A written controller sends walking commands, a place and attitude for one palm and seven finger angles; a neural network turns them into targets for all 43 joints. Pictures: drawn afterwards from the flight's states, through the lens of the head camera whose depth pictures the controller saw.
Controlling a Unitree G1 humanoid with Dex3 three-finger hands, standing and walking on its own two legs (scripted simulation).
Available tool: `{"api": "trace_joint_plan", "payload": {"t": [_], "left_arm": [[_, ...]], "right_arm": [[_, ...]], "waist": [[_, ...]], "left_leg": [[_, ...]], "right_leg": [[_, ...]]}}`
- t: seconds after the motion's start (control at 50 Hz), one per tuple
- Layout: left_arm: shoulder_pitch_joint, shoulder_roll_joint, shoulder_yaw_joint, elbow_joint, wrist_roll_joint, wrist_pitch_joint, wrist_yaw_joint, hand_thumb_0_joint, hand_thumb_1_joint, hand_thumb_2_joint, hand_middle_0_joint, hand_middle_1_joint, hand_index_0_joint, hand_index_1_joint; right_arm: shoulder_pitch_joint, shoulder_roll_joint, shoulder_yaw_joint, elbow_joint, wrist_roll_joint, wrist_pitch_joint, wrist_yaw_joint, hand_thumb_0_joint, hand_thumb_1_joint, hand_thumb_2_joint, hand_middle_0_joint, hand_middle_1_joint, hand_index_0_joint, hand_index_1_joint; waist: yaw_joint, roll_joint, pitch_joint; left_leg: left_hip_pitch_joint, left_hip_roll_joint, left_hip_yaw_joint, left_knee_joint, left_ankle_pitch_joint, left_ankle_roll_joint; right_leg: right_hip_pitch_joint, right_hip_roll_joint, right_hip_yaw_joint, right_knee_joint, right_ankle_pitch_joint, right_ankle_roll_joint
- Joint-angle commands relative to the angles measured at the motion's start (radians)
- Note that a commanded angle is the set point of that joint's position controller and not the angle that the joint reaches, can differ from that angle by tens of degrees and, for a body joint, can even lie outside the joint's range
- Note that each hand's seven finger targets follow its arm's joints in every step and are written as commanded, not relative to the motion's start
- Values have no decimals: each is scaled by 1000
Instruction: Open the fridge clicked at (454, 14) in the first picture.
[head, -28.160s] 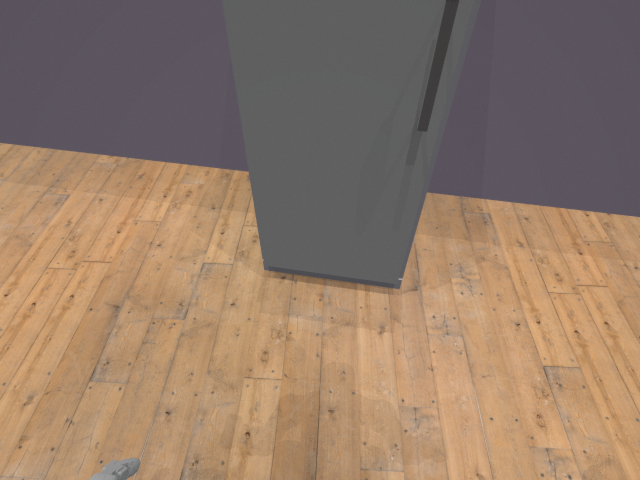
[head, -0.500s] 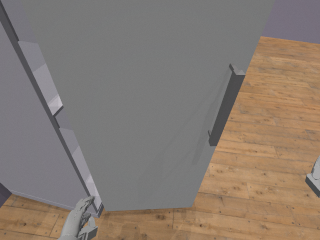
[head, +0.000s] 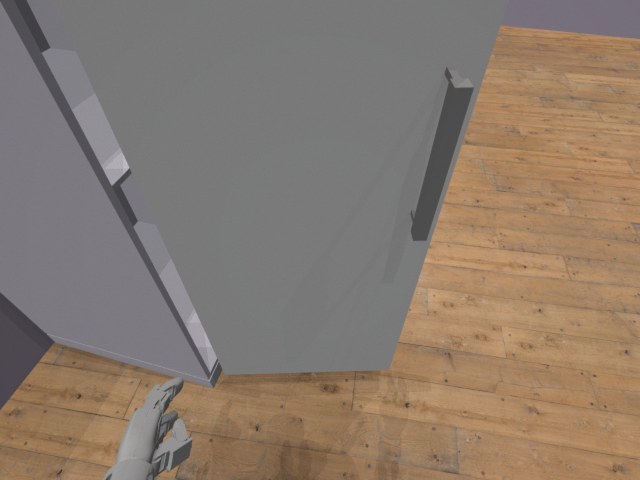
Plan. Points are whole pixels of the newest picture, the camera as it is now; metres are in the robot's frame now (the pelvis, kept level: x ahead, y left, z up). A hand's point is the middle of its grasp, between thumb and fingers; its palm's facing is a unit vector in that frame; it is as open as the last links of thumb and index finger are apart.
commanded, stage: step back with the hand held close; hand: right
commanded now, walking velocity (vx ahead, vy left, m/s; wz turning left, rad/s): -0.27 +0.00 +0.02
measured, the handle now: (433, 164) +0.52 -0.14 +0.13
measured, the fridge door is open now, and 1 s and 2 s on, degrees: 73 73 73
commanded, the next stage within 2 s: stop stepping back and stand still in 0.58 s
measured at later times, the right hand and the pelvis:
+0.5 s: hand out of the picture +0.11 -0.28 +0.18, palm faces +0.45 +0.77 -0.45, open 7.4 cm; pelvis -0.09 -0.01 -0.01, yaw +3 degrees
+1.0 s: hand out of the picture -0.05 -0.31 +0.20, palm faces +0.47 +0.79 -0.40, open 7.4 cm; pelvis -0.23 -0.04 +0.00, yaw +2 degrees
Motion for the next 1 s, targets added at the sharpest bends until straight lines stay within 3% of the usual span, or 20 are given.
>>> {"api": "trace_joint_plan", "payload": {"t": [0.0,0.1,0.16,0.2,0.26,0.38,0.42,0.46,0.5,0.52,0.54,0.56,0.58,0.6,0.68,0.76,0.82,0.86,0.9,0.98], "left_arm": [[-93,150,66,-154,5,-72,8,0,900,900,-200,-300,-200,-300],[-53,115,50,-89,17,-79,-2,0,900,900,-200,-300,-200,-300],[-76,142,49,-111,12,-94,15,0,900,900,-200,-300,-200,-300],[-113,168,58,-126,20,-123,22,0,900,900,-200,-300,-200,-300],[-103,136,83,-90,22,-138,-4,0,900,900,-200,-300,-200,-300],[-85,101,68,-56,14,-154,-36,0,900,900,-200,-300,-200,-300],[-43,86,64,-19,23,-130,-37,0,900,900,-200,-300,-200,-300],[-87,77,49,-19,20,-112,-16,0,900,900,-200,-300,-200,-300],[-127,60,16,-44,35,-139,5,0,900,900,-200,-300,-200,-300],[-126,89,54,-33,6,-139,15,0,900,900,-200,-300,-200,-300],[-85,127,69,-28,5,-127,27,0,900,900,-200,-300,-200,-300],[-120,125,49,-58,-1,-115,26,0,900,900,-200,-300,-200,-300],[-125,139,45,-60,6,-113,9,0,900,900,-200,-300,-200,-300],[-126,119,45,-52,15,-127,-16,0,900,900,-200,-300,-200,-300],[-119,117,62,-93,19,-130,-46,0,900,900,-200,-300,-200,-300],[-129,112,64,-139,19,-110,-55,0,900,900,-200,-300,-200,-300],[-97,97,62,-128,23,-113,-33,0,900,900,-200,-300,-200,-300],[-47,106,83,-81,7,-102,-19,0,900,900,-200,-300,-200,-300],[-61,132,78,-57,6,-90,-13,0,900,900,-200,-300,-200,-300],[-73,135,74,-22,8,-98,16,0,900,900,-200,-300,-200,-300]], "right_arm": [[-50,-179,-116,-232,-10,-85,-24,0,-900,-900,200,300,200,300],[-88,-203,-97,-279,10,-91,-54,0,-900,-900,200,300,200,300],[-102,-199,-106,-296,13,-98,-60,0,-900,-900,200,300,200,300],[-120,-192,-147,-315,-18,-116,-59,0,-900,-900,200,300,200,300],[-118,-222,-176,-291,-16,-131,-47,0,-900,-900,200,300,200,300],[28,-179,-101,-299,50,-112,-27,0,-900,-900,200,300,200,300],[-16,-202,-96,-294,42,-125,-22,0,-900,-900,200,300,200,300],[-133,-280,-116,-299,32,-136,-27,0,-900,-900,200,300,200,300],[-236,-298,-124,-224,16,-134,-29,0,-900,-900,200,300,200,300],[-310,-250,-63,-259,22,-120,-8,0,-900,-900,200,300,200,300],[-207,-282,-125,-173,27,-74,-8,0,-900,-900,200,300,200,300],[-217,-226,-64,-199,30,-54,3,0,-900,-900,200,300,200,300],[-183,-240,-93,-209,32,-52,6,0,-900,-900,200,300,200,300],[-198,-187,-68,-209,46,-70,13,0,-900,-900,200,300,200,300],[22,-207,-124,-279,47,-45,0,0,-900,-900,200,300,200,300],[140,-219,-162,-407,32,-38,-19,0,-900,-900,200,300,200,300],[151,-266,-189,-413,36,-18,-45,0,-900,-900,200,300,200,300],[106,-273,-164,-404,37,-12,-47,0,-900,-900,200,300,200,300],[-116,-330,-194,-466,45,3,-40,0,-900,-900,200,300,200,300],[-249,-161,-33,-63,28,23,-39,0,-900,-900,200,300,200,300]], "waist": [[-4,-6,-80],[20,134,-121],[24,-96,-83],[4,-425,-112],[-9,-213,-131],[-15,-234,-228],[1,-91,-229],[0,187,-176],[-9,150,-221],[15,325,-264],[32,279,-232],[24,88,-250],[6,-181,-291],[-13,-237,-266],[-28,-172,-179],[-34,-361,-147],[-39,-256,-199],[-12,218,-158],[49,232,-74],[45,76,30]], "left_leg": [[98,30,-104,-104,-245,60],[-295,213,-170,-242,-287,143],[-230,45,-40,-33,-275,59],[190,-133,20,507,-181,10],[152,-132,-28,689,-248,29],[63,-102,80,-43,-381,81],[-30,65,-97,-330,-191,128],[-150,296,-265,-313,370,159],[49,254,-105,-106,791,143],[65,167,-58,-30,850,74],[-6,86,21,71,859,23],[-80,-7,60,195,644,-19],[-157,-86,10,421,17,-18],[-125,-111,-92,550,-433,13],[58,-83,-13,517,-279,51],[322,-164,183,376,-260,71],[366,-136,172,5,-365,116],[-114,205,-147,-314,-353,215],[-358,402,-344,-350,-451,317],[-377,255,-193,-297,-673,180]], "right_leg": [[-193,-87,105,-122,-457,-33],[185,-22,2,220,-194,36],[77,-120,166,-99,-323,-7],[-376,-341,467,-488,-777,-114],[-333,-329,366,-422,-550,-128],[127,-225,163,-359,-266,49],[274,-155,35,-76,4,100],[201,-71,-32,295,-130,86],[99,-59,-74,231,-141,73],[179,-30,-76,136,25,65],[318,-38,-92,24,349,40],[448,-107,-8,-53,712,9],[525,-246,144,-136,964,-62],[413,-334,207,-197,921,-77],[-13,-301,173,-446,-209,-37],[-285,-201,43,-583,-611,54],[-148,-112,-35,-390,-510,132],[96,-1,-78,384,-276,115],[-107,-38,87,875,-201,84],[55,-120,-11,431,-244,48]]}}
